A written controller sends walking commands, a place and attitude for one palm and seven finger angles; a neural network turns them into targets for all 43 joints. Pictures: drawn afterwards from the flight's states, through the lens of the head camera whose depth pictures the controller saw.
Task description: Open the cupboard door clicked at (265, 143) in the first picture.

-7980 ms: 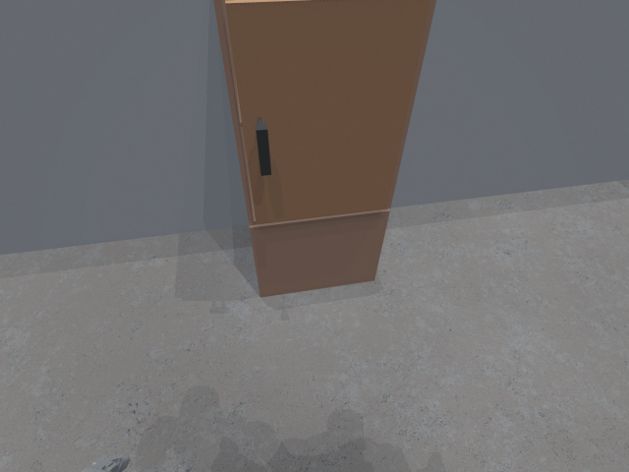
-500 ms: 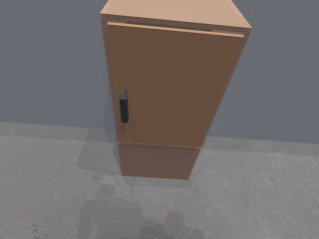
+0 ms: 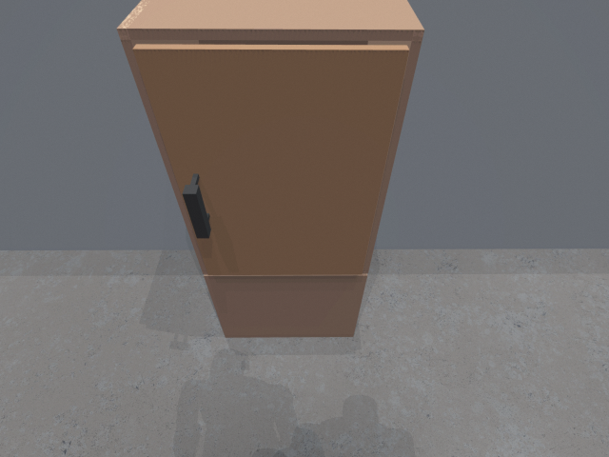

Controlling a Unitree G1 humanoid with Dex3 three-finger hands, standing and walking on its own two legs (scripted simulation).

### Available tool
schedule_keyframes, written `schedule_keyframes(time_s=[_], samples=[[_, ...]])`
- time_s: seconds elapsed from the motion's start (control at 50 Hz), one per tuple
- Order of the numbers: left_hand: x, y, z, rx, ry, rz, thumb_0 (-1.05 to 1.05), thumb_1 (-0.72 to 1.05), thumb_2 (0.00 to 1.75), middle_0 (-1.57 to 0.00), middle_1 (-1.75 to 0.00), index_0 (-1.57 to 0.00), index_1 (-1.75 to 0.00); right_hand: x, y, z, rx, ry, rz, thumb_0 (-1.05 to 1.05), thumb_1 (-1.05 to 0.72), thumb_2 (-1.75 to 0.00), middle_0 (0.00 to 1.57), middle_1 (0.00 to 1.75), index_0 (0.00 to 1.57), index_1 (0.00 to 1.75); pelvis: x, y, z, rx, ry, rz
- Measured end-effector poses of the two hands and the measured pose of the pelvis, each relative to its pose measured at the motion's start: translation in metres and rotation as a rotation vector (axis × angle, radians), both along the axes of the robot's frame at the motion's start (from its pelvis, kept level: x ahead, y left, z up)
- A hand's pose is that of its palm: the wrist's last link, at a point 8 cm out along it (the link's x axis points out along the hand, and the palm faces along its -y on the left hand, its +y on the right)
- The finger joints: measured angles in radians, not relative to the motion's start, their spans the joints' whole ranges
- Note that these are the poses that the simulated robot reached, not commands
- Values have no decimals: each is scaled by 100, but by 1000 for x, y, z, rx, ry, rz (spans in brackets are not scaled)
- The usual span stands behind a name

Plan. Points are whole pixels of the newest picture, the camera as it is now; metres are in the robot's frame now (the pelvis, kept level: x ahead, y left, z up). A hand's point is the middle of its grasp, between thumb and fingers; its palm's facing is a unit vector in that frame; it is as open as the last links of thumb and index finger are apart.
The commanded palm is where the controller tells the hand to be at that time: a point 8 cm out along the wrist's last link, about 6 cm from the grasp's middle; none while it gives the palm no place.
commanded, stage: come to a stop and stand still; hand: left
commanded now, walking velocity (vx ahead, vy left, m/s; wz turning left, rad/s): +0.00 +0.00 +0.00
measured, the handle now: (199, 205) +0.59 +0.24 -0.06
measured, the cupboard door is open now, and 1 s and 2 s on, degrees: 0 0 0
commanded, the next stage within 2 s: look again from close up in 0.42 s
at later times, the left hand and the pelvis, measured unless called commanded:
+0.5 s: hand out of the picture -0.01 +0.15 -0.18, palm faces +0.05 -0.99 -0.16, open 7.3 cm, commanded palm none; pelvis +0.01 -0.01 +0.00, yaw +0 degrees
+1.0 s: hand out of the picture +0.00 +0.24 -0.18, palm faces +0.02 -0.98 -0.21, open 7.3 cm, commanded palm none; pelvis -0.03 +0.05 -0.01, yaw +1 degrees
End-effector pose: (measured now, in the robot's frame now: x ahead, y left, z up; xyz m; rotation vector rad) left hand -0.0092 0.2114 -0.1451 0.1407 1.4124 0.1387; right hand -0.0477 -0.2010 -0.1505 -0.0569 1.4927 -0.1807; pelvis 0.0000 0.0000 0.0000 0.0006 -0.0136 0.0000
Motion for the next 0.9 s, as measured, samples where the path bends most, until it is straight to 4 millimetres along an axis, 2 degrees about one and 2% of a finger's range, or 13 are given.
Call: schedule_keyframes(time_s=[0.08,0.2,0.4,0.54,0.68,0.8,0.9], samples=[[-6,-13,-1,-21,21,19,1,94,90,-20,-30,-20,-30,28,-3,-1,-2,-37,33,1,-92,-90,20,30,20,30,4,-5,0,2,-2,1],[-12,-25,-2,-39,40,44,1,92,90,-20,-30,-20,-30,50,-21,0,-36,-55,53,2,-93,-89,20,30,20,30,10,-8,0,5,-6,4],[-10,-24,-4,-39,39,43,0,91,90,-20,-30,-20,-30,73,-31,5,-71,-105,64,1,-93,-90,20,30,20,30,14,-9,0,4,-16,1],[-3,-10,-2,-19,11,20,0,91,90,-20,-30,-20,-30,69,-26,6,-65,-105,73,1,-93,-89,20,30,20,30,12,-5,1,1,-19,6],[13,27,-3,40,-89,7,0,91,90,-20,-30,-20,-30,75,-23,6,-92,-188,91,1,-92,-89,20,30,20,30,3,9,-6,-8,-14,23],[24,55,-5,55,-164,-8,0,91,90,-20,-30,-20,-30,82,-10,12,-112,-266,94,1,-92,-89,20,30,20,30,-7,26,-9,-12,-40,11],[21,69,-4,47,-197,-22,0,91,90,-20,-30,-20,-30,77,6,16,-107,-300,106,1,-91,-89,20,30,20,30,-21,40,-9,-19,-48,8]])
